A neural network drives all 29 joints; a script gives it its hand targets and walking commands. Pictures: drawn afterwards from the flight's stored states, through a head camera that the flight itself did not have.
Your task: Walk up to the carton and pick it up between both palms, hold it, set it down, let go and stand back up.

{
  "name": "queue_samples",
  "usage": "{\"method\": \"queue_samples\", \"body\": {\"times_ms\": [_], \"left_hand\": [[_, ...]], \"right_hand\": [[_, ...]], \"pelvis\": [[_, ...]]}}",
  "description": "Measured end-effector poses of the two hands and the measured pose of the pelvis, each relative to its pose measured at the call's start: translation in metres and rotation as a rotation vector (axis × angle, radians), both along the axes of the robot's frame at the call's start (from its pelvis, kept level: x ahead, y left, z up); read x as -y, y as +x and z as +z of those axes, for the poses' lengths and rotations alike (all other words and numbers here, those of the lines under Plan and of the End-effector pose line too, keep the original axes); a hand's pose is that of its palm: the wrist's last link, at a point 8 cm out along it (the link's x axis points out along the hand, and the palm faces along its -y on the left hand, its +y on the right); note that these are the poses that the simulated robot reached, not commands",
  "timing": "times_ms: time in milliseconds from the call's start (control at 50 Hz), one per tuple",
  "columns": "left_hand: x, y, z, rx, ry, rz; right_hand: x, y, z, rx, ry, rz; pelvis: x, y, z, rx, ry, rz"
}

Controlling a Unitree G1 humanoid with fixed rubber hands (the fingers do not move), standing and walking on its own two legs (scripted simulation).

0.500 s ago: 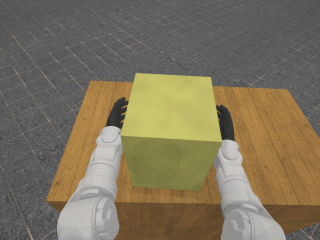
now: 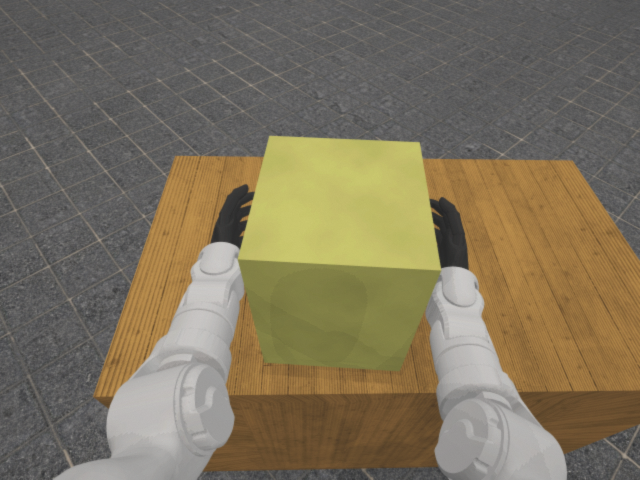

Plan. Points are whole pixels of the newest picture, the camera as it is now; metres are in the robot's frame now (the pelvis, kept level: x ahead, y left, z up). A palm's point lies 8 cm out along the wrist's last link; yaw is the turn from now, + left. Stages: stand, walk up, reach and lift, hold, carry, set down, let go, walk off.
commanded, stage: set down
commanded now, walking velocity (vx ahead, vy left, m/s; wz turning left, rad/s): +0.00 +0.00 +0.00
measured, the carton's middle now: (337, 258) +0.42 -0.01 +0.03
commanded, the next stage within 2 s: none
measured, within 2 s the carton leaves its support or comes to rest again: rests again in 0.42 s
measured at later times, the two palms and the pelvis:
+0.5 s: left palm (242, 247) +0.45 +0.13 +0.03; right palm (445, 267) +0.41 -0.16 +0.03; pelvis +0.02 +0.00 +0.00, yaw -1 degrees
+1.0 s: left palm (240, 251) +0.44 +0.13 +0.02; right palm (443, 271) +0.41 -0.16 +0.03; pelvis +0.01 +0.00 -0.01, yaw +0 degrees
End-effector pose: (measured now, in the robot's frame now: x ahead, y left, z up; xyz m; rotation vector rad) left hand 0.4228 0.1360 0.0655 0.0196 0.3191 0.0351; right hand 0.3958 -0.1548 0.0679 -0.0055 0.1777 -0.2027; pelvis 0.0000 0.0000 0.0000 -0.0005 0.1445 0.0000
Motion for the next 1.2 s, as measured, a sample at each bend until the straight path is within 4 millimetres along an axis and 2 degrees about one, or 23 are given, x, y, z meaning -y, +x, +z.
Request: {"method": "queue_samples", "body": {"times_ms": [240, 500, 920, 1200], "left_hand": [[-0.001, 0.013, -0.012, -0.021, -0.004, -0.005], [0.011, 0.024, -0.039, -0.014, 0.017, -0.006], [0.008, 0.021, -0.043, 0.016, 0.018, -0.011], [0.007, 0.020, -0.043, 0.017, 0.023, -0.016]], "right_hand": [[-0.001, 0.010, -0.010, -0.038, -0.007, 0.000], [0.010, 0.018, -0.040, -0.039, -0.042, 0.004], [0.007, 0.013, -0.042, -0.025, -0.046, -0.006], [0.006, 0.012, -0.042, -0.032, -0.049, -0.006]], "pelvis": [[-0.007, 0.008, -0.002, -0.049, -0.008, -0.011], [-0.002, 0.018, -0.005, -0.138, -0.008, -0.013], [0.001, 0.006, -0.005, -0.160, -0.005, 0.003], [-0.002, 0.006, -0.005, -0.151, -0.008, 0.004]]}}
